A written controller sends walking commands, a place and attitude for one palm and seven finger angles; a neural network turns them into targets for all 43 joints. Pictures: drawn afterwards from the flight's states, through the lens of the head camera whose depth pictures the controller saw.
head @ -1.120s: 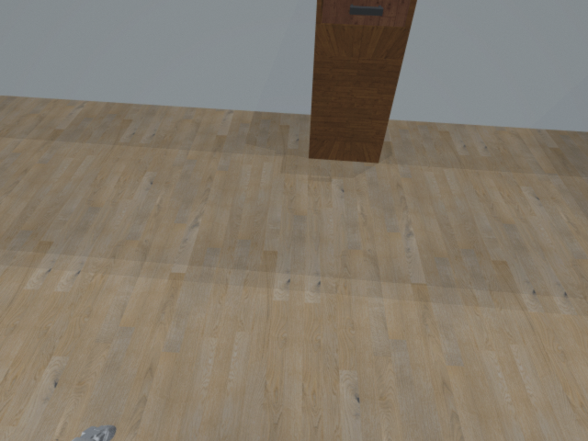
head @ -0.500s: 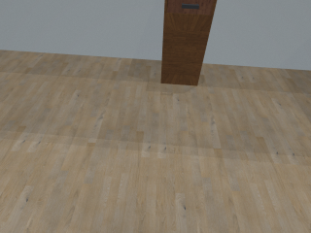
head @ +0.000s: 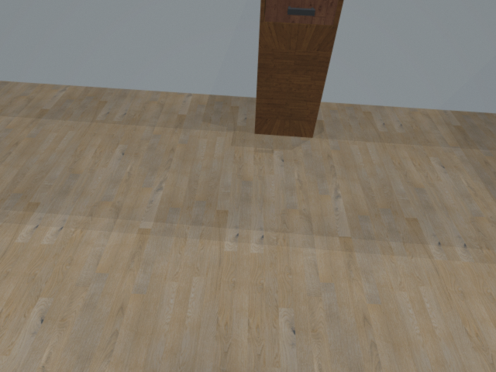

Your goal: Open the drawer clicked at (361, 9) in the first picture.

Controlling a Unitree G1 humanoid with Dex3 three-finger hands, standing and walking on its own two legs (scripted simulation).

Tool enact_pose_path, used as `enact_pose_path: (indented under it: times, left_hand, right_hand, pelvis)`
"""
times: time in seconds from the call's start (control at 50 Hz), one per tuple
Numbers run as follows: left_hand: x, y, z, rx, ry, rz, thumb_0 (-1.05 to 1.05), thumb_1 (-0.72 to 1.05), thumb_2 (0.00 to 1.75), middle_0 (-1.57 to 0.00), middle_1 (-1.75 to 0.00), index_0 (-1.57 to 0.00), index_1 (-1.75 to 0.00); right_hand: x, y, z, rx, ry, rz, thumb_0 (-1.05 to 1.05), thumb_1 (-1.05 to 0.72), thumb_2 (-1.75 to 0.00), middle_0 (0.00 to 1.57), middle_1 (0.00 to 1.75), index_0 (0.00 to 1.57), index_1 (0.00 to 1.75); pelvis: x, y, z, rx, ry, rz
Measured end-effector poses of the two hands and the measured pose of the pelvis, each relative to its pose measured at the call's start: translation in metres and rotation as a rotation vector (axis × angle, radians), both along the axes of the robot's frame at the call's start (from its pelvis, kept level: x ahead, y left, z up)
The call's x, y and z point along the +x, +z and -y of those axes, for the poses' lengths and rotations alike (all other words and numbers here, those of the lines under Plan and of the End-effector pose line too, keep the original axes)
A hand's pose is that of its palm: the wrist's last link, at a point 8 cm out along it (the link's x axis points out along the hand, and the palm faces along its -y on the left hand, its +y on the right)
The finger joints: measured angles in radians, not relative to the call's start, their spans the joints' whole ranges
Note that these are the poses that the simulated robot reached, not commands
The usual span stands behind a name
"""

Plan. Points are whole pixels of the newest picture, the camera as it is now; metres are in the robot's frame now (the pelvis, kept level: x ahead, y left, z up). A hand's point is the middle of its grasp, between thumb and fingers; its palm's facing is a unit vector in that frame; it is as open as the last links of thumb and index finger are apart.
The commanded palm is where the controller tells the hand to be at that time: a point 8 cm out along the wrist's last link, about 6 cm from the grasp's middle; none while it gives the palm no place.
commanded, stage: look at it before walking up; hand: left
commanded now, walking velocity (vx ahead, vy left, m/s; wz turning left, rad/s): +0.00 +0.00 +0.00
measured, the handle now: (301, 10) +1.65 -0.17 +0.00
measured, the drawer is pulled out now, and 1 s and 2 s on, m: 0.00 0.00 0.00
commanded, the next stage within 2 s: walk to a spot facing it in 0.32 s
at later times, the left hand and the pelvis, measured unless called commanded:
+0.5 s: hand out of the picture +0.07 +0.25 -0.16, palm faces -0.02 -0.94 -0.33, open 7.4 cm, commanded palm none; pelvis +0.01 +0.00 +0.00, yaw +0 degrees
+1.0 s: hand out of the picture +0.08 +0.14 -0.17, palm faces -0.13 -0.98 -0.17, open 7.4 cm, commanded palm none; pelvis +0.13 -0.03 +0.00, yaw -13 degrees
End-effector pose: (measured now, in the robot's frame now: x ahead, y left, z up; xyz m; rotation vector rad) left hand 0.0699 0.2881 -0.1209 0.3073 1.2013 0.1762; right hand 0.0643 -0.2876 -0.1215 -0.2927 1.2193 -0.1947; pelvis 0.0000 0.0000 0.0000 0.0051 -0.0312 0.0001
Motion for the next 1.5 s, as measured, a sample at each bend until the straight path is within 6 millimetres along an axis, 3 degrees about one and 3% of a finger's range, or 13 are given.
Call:
enact_pose_path:
  times: [0.5, 0.66, 0.8, 0.88, 0.96, 1.02, 1.1, 1.16, 1.22, 1.28, 1.34, 1.42, 1.5]
  left_hand:
    - [-0.004, -0.002, -0.002, 0.005, 0.021, -0.031, 0.0, 0.9, 0.9, -0.2, -0.3, -0.2, -0.3]
    - [-0.012, -0.021, 0.028, -0.065, 0.001, -0.132, 0.0, 0.9, 0.9, -0.2, -0.3, -0.2, -0.3]
    - [0.004, -0.032, 0.072, -0.098, -0.003, -0.146, 0.0, 0.9, 0.9, -0.2, -0.3, -0.2, -0.3]
    - [0.002, -0.023, 0.091, -0.118, 0.007, -0.198, 0.0, 0.9, 0.9, -0.2, -0.3, -0.2, -0.3]
    - [0.006, -0.016, 0.101, -0.136, -0.012, -0.288, 0.0, 0.9, 0.9, -0.2, -0.3, -0.2, -0.3]
    - [0.02, -0.015, 0.1, -0.139, -0.022, -0.33, 0.0, 0.9, 0.9, -0.2, -0.3, -0.2, -0.3]
    - [0.054, -0.021, 0.089, -0.133, -0.026, -0.352, 0.0, 0.9, 0.9, -0.2, -0.3, -0.2, -0.3]
    - [0.091, -0.033, 0.074, -0.126, -0.035, -0.355, 0.0, 0.9, 0.9, -0.2, -0.3, -0.2, -0.3]
    - [0.141, -0.05, 0.058, -0.118, -0.078, -0.346, 0.0, 0.9, 0.9, -0.2, -0.3, -0.2, -0.3]
    - [0.21, -0.05, 0.053, -0.105, -0.154, -0.279, 0.0, 0.91, 0.9, -0.2, -0.3, -0.2, -0.3]
    - [0.285, -0.04, 0.06, -0.104, -0.225, -0.169, 0.01, 0.91, 0.9, -0.2, -0.3, -0.2, -0.3]
    - [0.373, -0.023, 0.086, -0.114, -0.313, -0.046, 0.0, 0.91, 0.9, -0.2, -0.3, -0.19, -0.3]
    - [0.443, -0.011, 0.124, -0.13, -0.404, 0.021, 0.0, 0.91, 0.9, -0.19, -0.3, -0.19, -0.3]
  right_hand:
    - [0.015, 0.001, -0.001, -0.006, 0.007, 0.004, 0.01, -0.91, -0.9, 0.2, 0.3, 0.2, 0.3]
    - [-0.006, -0.022, -0.017, 0.068, -0.092, -0.014, 0.01, -0.91, -0.9, 0.2, 0.3, 0.2, 0.3]
    - [-0.031, -0.047, -0.012, 0.122, -0.187, -0.141, 0.01, -0.91, -0.9, 0.2, 0.3, 0.2, 0.3]
    - [0.0, -0.035, -0.01, 0.133, -0.2, -0.126, 0.01, -0.91, -0.9, 0.2, 0.3, 0.2, 0.29]
    - [0.055, -0.022, -0.01, 0.142, -0.224, -0.014, 0.01, -0.91, -0.9, 0.2, 0.3, 0.2, 0.29]
    - [0.101, -0.016, -0.012, 0.147, -0.226, 0.065, 0.01, -0.91, -0.9, 0.19, 0.3, 0.2, 0.29]
    - [0.167, -0.012, -0.019, 0.147, -0.205, 0.146, 0.01, -0.91, -0.9, 0.19, 0.3, 0.2, 0.29]
    - [0.215, -0.012, -0.025, 0.128, -0.193, 0.206, 0.01, -0.91, -0.9, 0.19, 0.3, 0.2, 0.29]
    - [0.24, -0.016, -0.029, 0.092, -0.221, 0.262, 0.01, -0.91, -0.9, 0.2, 0.3, 0.2, 0.3]
    - [0.234, -0.013, -0.035, 0.087, -0.291, 0.234, 0.0, -0.91, -0.9, 0.2, 0.3, 0.2, 0.3]
    - [0.212, -0.014, -0.043, 0.096, -0.375, 0.151, 0.0, -0.91, -0.9, 0.2, 0.3, 0.2, 0.3]
    - [0.178, -0.013, -0.042, 0.081, -0.49, 0.039, -0.01, -0.94, -0.9, 0.2, 0.3, 0.2, 0.3]
    - [0.148, -0.015, -0.049, 0.107, -0.575, -0.086, -0.01, -0.94, -0.9, 0.2, 0.3, 0.2, 0.29]
  pelvis:
    - [0.01, 0.0, -0.001, 0.0, -0.007, -0.004]
    - [0.033, -0.011, 0.006, 0.011, -0.091, -0.022]
    - [0.065, -0.023, 0.029, -0.004, -0.133, -0.019]
    - [0.088, -0.012, 0.034, 0.001, -0.164, -0.028]
    - [0.113, -0.004, 0.034, 0.007, -0.2, -0.042]
    - [0.135, -0.003, 0.031, 0.004, -0.228, -0.047]
    - [0.171, -0.007, 0.024, -0.006, -0.256, -0.046]
    - [0.205, -0.017, 0.017, -0.009, -0.277, -0.041]
    - [0.234, -0.029, 0.009, -0.013, -0.325, -0.029]
    - [0.256, -0.024, 0.008, -0.001, -0.364, -0.016]
    - [0.278, -0.014, 0.009, 0.004, -0.39, -0.019]
    - [0.307, -0.005, 0.013, 0.012, -0.423, -0.029]
    - [0.336, -0.002, 0.025, 0.017, -0.452, -0.032]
